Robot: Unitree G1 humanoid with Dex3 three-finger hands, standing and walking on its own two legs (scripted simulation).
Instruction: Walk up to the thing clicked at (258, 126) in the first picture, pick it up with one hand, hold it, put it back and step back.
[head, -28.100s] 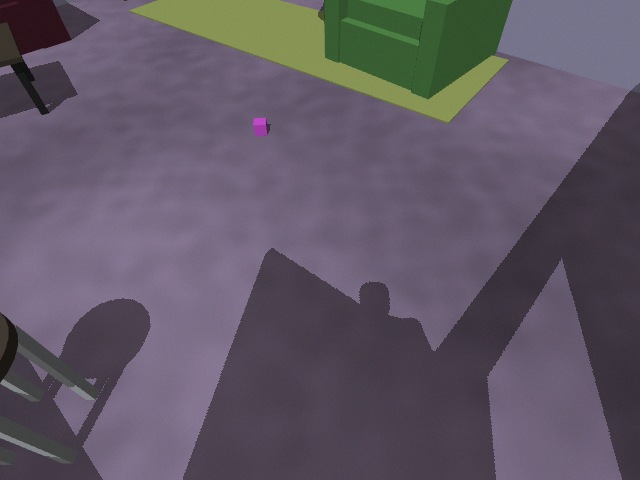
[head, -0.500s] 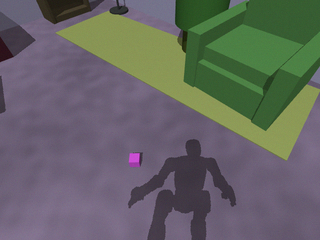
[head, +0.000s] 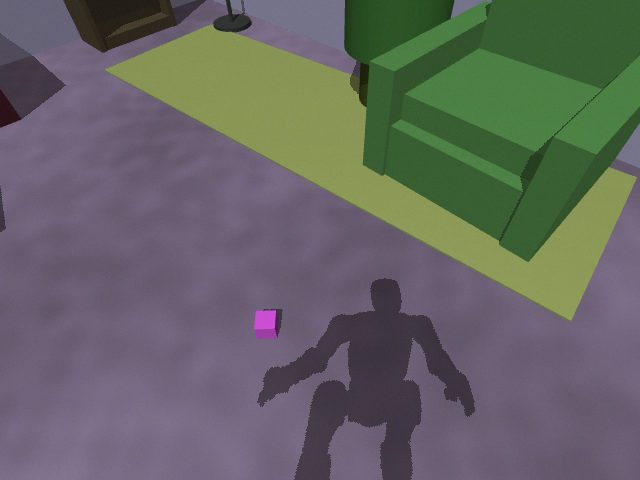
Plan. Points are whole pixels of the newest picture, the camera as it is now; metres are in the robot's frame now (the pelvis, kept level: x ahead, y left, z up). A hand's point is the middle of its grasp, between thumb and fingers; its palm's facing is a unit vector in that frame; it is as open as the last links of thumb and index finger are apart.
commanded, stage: stand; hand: left
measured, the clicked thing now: (266, 324) +0.70 +0.25 -0.75
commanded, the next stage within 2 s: walk up in 0.08 s
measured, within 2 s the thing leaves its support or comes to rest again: neither
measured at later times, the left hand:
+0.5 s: hand out of the picture +0.10 +0.32 -0.17, palm faces -0.03 -0.94 -0.34, open 7.4 cm
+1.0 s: hand (186, 343) +0.35 +0.26 -0.14, palm faces -0.06 -0.92 -0.38, open 7.4 cm
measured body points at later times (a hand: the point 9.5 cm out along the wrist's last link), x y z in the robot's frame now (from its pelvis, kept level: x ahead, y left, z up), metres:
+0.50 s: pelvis +0.08 +0.04 -0.01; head +0.09 +0.06 +0.44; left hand +0.11 +0.37 -0.14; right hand +0.12 -0.28 -0.11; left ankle +0.08 +0.15 -0.75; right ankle +0.08 -0.10 -0.69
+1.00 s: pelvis +0.25 +0.01 -0.01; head +0.27 -0.02 +0.44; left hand +0.35 +0.31 -0.11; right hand +0.30 -0.31 -0.14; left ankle +0.27 +0.16 -0.68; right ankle +0.28 -0.10 -0.75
